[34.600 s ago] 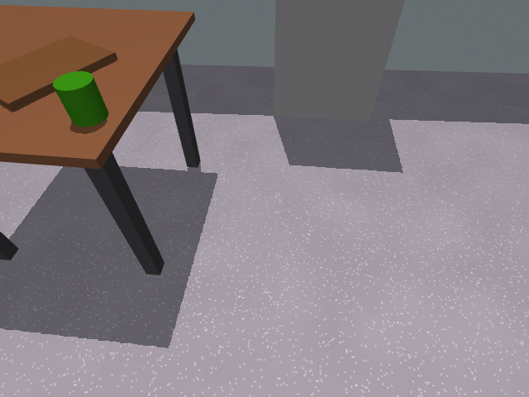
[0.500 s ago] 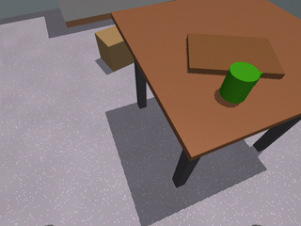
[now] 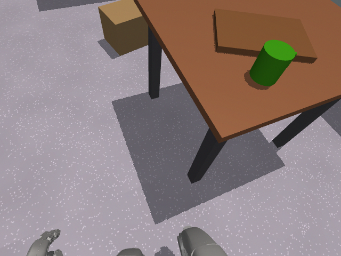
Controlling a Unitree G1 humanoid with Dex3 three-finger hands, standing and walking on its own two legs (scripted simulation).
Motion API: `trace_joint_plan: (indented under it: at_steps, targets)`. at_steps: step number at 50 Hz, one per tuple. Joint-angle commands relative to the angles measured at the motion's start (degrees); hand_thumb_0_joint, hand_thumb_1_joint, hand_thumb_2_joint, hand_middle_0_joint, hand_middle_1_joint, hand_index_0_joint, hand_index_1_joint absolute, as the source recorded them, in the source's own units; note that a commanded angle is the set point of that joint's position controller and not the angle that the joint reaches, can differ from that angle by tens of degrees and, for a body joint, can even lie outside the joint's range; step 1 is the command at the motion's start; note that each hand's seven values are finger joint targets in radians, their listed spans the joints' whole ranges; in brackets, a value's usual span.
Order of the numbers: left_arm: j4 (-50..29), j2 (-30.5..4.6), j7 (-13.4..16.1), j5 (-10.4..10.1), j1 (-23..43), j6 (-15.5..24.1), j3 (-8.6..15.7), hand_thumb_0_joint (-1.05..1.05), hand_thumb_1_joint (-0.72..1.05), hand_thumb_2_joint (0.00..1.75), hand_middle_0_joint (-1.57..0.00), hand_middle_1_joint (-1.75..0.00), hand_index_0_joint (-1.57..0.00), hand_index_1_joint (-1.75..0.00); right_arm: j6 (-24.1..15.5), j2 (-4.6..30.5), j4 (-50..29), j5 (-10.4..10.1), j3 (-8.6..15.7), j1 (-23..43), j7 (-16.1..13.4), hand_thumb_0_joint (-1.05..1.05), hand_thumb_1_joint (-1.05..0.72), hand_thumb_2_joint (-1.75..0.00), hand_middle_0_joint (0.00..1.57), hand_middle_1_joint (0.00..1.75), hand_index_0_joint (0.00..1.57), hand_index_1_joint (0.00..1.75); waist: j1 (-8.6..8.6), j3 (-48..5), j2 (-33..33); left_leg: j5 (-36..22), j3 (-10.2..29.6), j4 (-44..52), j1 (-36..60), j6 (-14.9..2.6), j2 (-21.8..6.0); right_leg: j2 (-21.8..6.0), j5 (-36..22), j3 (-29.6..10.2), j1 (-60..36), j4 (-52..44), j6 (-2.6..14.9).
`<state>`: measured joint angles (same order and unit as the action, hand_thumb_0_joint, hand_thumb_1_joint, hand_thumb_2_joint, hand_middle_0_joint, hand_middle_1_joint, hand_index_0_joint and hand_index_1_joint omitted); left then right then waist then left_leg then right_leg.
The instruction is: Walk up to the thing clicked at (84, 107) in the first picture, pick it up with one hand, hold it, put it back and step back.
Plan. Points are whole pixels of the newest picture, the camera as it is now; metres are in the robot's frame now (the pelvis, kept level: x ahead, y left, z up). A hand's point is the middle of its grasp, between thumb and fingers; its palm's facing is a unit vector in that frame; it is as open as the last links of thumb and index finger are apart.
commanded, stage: step back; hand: right
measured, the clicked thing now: (275, 62) +0.64 -0.32 +0.04
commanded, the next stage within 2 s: none
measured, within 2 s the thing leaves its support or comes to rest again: neither
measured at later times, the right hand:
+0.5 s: hand out of the picture -0.02 -0.28 -0.16, palm faces -0.05 +0.92 -0.40, open 7.4 cm
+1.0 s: hand out of the picture -0.16 -0.32 -0.15, palm faces +0.03 +0.91 -0.41, open 7.4 cm
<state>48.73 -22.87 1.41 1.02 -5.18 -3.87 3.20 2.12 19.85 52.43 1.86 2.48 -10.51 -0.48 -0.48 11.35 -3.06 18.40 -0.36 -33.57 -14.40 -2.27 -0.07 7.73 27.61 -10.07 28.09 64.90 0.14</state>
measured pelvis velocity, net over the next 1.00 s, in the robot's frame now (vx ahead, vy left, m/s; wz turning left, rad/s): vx -0.26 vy -0.04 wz -0.08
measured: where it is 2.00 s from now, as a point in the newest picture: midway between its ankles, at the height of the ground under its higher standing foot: outside the picture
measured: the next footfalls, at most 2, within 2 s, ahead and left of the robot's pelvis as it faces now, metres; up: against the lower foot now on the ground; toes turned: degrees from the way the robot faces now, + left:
right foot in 0.18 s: -0.01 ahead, -0.13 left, +0.00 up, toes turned +1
left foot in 0.52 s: -0.09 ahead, +0.11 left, +0.00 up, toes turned -2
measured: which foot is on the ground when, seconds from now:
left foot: down 0.00-0.22, up 0.24-0.50, down 0.52-0.92, up 0.94-1.00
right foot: up 0.00-0.16, down 0.18-0.54, up 0.56-0.88, down 0.90-1.00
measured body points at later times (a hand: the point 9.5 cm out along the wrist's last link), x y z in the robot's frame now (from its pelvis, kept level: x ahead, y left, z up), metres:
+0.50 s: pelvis -0.11 -0.01 -0.01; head -0.04 -0.01 +0.43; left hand +0.04 +0.30 -0.11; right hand -0.01 -0.32 -0.13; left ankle -0.13 +0.12 -0.72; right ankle -0.05 -0.13 -0.73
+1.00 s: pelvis -0.26 -0.04 -0.01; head -0.21 -0.05 +0.43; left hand -0.17 +0.27 -0.12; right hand -0.16 -0.37 -0.13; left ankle -0.19 +0.10 -0.69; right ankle -0.27 -0.17 -0.73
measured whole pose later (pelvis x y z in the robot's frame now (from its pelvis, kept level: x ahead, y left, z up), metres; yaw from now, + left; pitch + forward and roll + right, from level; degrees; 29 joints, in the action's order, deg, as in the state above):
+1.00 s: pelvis -0.26 -0.04 -0.01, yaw -4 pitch -2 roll +0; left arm 48.5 -20.3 -0.8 2.5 -12.4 -3.0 3.6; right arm 3.5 24.1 47.5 0.8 3.3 -7.7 -1.3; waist 1.9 9.0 1.7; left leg 27.1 6.8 -56.3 -29.9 0.3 2.1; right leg 0.9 20.8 -3.4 15.4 38.3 0.4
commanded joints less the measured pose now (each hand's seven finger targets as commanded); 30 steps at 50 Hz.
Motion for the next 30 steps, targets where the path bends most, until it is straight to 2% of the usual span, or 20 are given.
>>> trace_joint_plan:
  at_steps: [1, 4, 6, 8, 9, 10, 11, 12, 13, 14, 15, 18, 20, 22, 25, 26, 27, 28, 29, 30]
  targets:
    - [-5.62, -9.56, 0.10, 0.30, -1.17, 1.89, 3.33, 0.00, 0.90, 0.90, -0.20, -0.30, -0.20, -0.30, -1.83, 15.60, -5.71, -0.64, 4.64, -1.18, -1.90, 0.00, -0.90, -0.90, 0.20, 0.30, 0.20, 0.30, -1.48, -13.25, 9.56, -41.09, 13.38, 4.61, 17.16, -11.39, -15.34, -2.54, 1.04, 1.14, 3.01, -6.75, -1.73]
    - [-6.18, -8.70, -0.34, 0.38, -1.86, 2.13, 3.32, 0.00, 0.90, 0.90, -0.20, -0.30, -0.20, -0.30, -1.59, 16.47, -6.50, -0.76, 4.89, -1.73, -1.77, 0.00, -0.90, -0.90, 0.20, 0.30, 0.20, 0.30, -1.73, -14.33, 11.02, -37.54, 12.25, 3.35, 16.45, -10.09, -14.39, -4.21, -0.30, 4.14, -1.70, -17.82, -0.85]
    - [-5.16, -7.97, -0.55, 0.50, -5.12, 2.50, 3.42, 0.00, 0.90, 0.90, -0.20, -0.30, -0.20, -0.30, -1.20, 16.52, -7.37, -0.96, 4.64, 0.11, -1.41, 0.00, -0.90, -0.90, 0.20, 0.30, 0.20, 0.30, -0.59, -16.23, 13.01, -33.67, 10.76, 1.38, 13.81, -8.82, -13.29, -5.05, -3.43, 7.68, -7.71, -27.26, 0.03]
    - [-3.37, -7.26, -0.54, 1.00, -8.85, 2.96, 3.61, 0.00, 0.90, 0.90, -0.20, -0.30, -0.20, -0.30, -0.67, 16.31, -7.83, -1.58, 4.37, 1.79, -1.09, 0.00, -0.90, -0.90, 0.20, 0.30, 0.20, 0.30, 1.67, -17.04, 11.03, -31.72, 8.82, -2.62, 9.71, -6.47, -11.91, -5.03, -15.64, 9.73, -15.36, -40.60, 1.37]
    - [-3.50, -9.55, -0.34, 1.60, -8.58, 3.36, 4.13, 0.00, 0.90, 0.90, -0.20, -0.30, -0.20, -0.30, -0.71, 14.77, -8.08, -1.95, 3.82, 1.76, -0.99, 0.00, -0.90, -0.90, 0.20, 0.30, 0.20, 0.30, 1.49, -17.23, 7.49, -24.39, 8.48, -4.06, 2.71, -3.97, -10.26, -8.32, -24.59, 4.75, -21.01, -40.96, 2.52]
    - [-4.21, -13.49, -0.23, 1.97, -8.65, 3.76, 5.34, 0.00, 0.90, 0.90, -0.20, -0.30, -0.20, -0.30, -0.88, 12.84, -8.86, -2.47, 2.90, 1.52, -0.82, 0.00, -0.90, -0.90, 0.20, 0.30, 0.20, 0.30, 1.46, -17.22, -2.05, -12.42, 6.96, -9.59, -6.35, -0.99, -4.81, -17.01, -33.74, -7.94, -24.75, -40.10, 5.58]
    - [-4.98, -17.06, -0.46, 0.76, -5.42, 3.40, 5.53, 0.00, 0.90, 0.90, -0.20, -0.30, -0.20, -0.30, -0.48, 11.71, -8.93, -2.66, 2.87, 4.40, -1.40, 0.00, -0.90, -0.90, 0.20, 0.30, 0.20, 0.30, 3.08, -13.80, -12.65, 13.34, 2.24, -20.68, -8.61, 1.53, 4.69, -27.17, -42.82, -17.90, -17.12, -42.94, 16.47]
    - [-6.15, -16.35, -0.56, 1.33, -5.51, 3.81, 5.51, 0.00, 0.90, 0.90, -0.20, -0.30, -0.20, -0.30, 0.10, 13.58, -8.03, -2.04, 3.55, 4.14, -1.76, 0.00, -0.90, -0.90, 0.20, 0.30, 0.20, 0.30, 3.42, -11.21, -9.70, 20.82, 8.20, -31.47, -9.52, 2.09, 4.40, -29.47, -44.17, -21.69, -13.96, -43.20, 18.94]
    - [-6.87, -13.91, -0.40, 0.28, -3.24, 3.78, 5.00, 0.00, 0.90, 0.90, -0.20, -0.30, -0.20, -0.30, 0.34, 13.88, -7.02, -2.23, 3.32, 1.61, -1.67, 0.00, -0.90, -0.90, 0.20, 0.30, 0.20, 0.30, 1.88, -10.62, -5.09, 17.53, 11.13, -35.67, -9.97, 2.33, 4.45, -26.61, -44.56, -15.10, -13.30, -41.94, 17.06]
    - [-7.66, -12.73, -0.08, 0.16, -0.88, 3.56, 4.48, 0.00, 0.90, 0.90, -0.20, -0.30, -0.20, -0.30, 0.09, 13.74, -6.27, -2.70, 3.15, 0.15, -1.78, 0.00, -0.90, -0.90, 0.20, 0.30, 0.20, 0.30, 0.63, -10.78, -3.11, 15.50, 11.27, -35.76, -10.01, 2.36, 5.02, -22.60, -46.77, -8.56, -14.03, -39.66, 14.91]
    - [-8.05, -11.96, 0.03, 0.44, -0.12, 3.27, 4.39, 0.00, 0.90, 0.90, -0.20, -0.30, -0.20, -0.30, -0.31, 13.73, -5.95, -2.64, 2.99, -0.54, -1.90, 0.00, -0.90, -0.90, 0.20, 0.30, 0.20, 0.30, 0.38, -10.75, -4.01, 13.96, 9.62, -35.20, -10.70, 2.42, 5.79, -20.69, -47.29, -5.40, -14.90, -38.75, 13.53]
    - [-8.80, -10.61, 0.08, 1.04, -2.69, 2.73, 4.08, 0.00, 0.90, 0.90, -0.20, -0.30, -0.20, -0.30, -0.80, 13.18, -5.96, -2.06, 2.29, -1.65, -2.01, 0.00, -0.90, -0.90, 0.20, 0.30, 0.20, 0.30, 2.00, -12.78, -4.66, 12.62, 5.96, -27.34, -10.78, 3.36, 5.25, -18.34, -47.21, -1.91, -20.45, -36.41, 12.48]
    - [-9.26, -11.08, 0.19, 1.37, -4.23, 2.40, 4.19, 0.00, 0.90, 0.90, -0.20, -0.30, -0.20, -0.30, -0.93, 12.68, -6.93, -1.66, 2.27, -0.84, -1.90, 0.00, -0.90, -0.90, 0.20, 0.30, 0.20, 0.30, 3.10, -13.18, -7.39, 12.56, 4.43, -18.77, -10.75, 3.45, 3.40, -19.54, -46.10, -3.19, -23.21, -35.93, 12.75]
    - [-9.67, -11.44, 0.05, 1.14, -3.98, 2.02, 4.10, 0.00, 0.90, 0.90, -0.20, -0.30, -0.20, -0.30, -1.29, 12.41, -6.78, -1.22, 2.60, -1.87, -1.61, 0.00, -0.90, -0.90, 0.20, 0.30, 0.20, 0.30, 2.60, -14.24, -9.04, 10.71, 2.31, -8.44, -7.85, 2.82, 1.80, -19.39, -42.87, -3.97, -24.12, -34.98, 11.81]
    - [-10.31, -11.89, -0.57, 0.20, -2.43, 1.27, 3.64, 0.00, 0.90, 0.90, -0.20, -0.30, -0.20, -0.30, -2.08, 12.89, -4.97, -0.75, 3.46, -5.63, -1.14, 0.00, -0.90, -0.90, 0.20, 0.30, 0.20, 0.30, 0.19, -15.95, -6.37, -6.00, 0.66, 7.78, 2.69, 1.22, 1.65, -16.94, -31.23, -2.62, -17.54, -31.18, 7.37]
    - [-10.62, -10.33, -0.73, 0.21, -2.82, 1.04, 3.21, 0.00, 0.90, 0.90, -0.20, -0.30, -0.20, -0.30, -2.36, 15.06, -5.45, 0.02, 4.20, -5.12, -1.11, 0.00, -0.90, -0.90, 0.20, 0.30, 0.20, 0.30, 0.34, -15.37, -1.00, -7.56, 9.68, 10.26, 5.09, -1.24, -4.41, -14.12, -22.47, -1.70, -10.86, -27.92, 4.76]
    - [-11.24, -8.25, -0.82, 0.14, -2.30, 1.18, 2.87, 0.00, 0.90, 0.90, -0.20, -0.30, -0.20, -0.30, -2.48, 20.76, -6.64, 0.49, 5.32, -2.78, -0.78, 0.00, -0.90, -0.90, 0.20, 0.30, 0.20, 0.30, 0.12, -13.97, 12.00, -12.83, 26.32, 14.16, 6.84, -7.50, -16.99, -4.84, -4.58, 3.72, 0.43, -18.09, 1.62]
    - [-11.17, -10.70, 0.06, 0.62, 2.26, 1.16, 4.33, 0.00, 0.90, 0.90, -0.20, -0.30, -0.20, -0.30, -2.49, 24.08, -7.26, 0.06, 6.22, -2.00, -0.55, 0.00, -0.90, -0.90, 0.20, 0.30, 0.20, 0.30, -2.93, -12.18, 15.18, -19.28, 32.77, 16.49, -2.70, -14.86, -25.14, -1.84, 9.77, 2.48, -2.59, -3.99, 0.54]
    - [-10.13, -10.93, 0.28, 0.84, 1.85, 1.01, 4.65, 0.00, 0.90, 0.90, -0.20, -0.30, -0.20, -0.30, -2.86, 22.25, -6.98, 0.16, 5.92, -0.41, -0.83, 0.00, -0.90, -0.90, 0.20, 0.30, 0.20, 0.30, -1.61, -11.06, 10.71, -23.44, 30.68, 14.73, -2.88, -15.47, -24.26, -1.34, 8.59, -2.16, -2.37, 3.58, 0.68]
    - [-9.13, -10.16, 0.27, 0.23, -0.97, 0.86, 4.52, 0.00, 0.90, 0.90, -0.20, -0.30, -0.20, -0.30, -2.99, 19.47, -7.38, 0.20, 4.92, 2.25, -1.10, 0.00, -0.90, -0.90, 0.20, 0.30, 0.20, 0.30, 0.90, -10.85, 6.74, -27.78, 23.06, 12.54, -1.52, -12.84, -19.87, -0.59, 6.04, -4.02, -0.55, 6.76, 1.09]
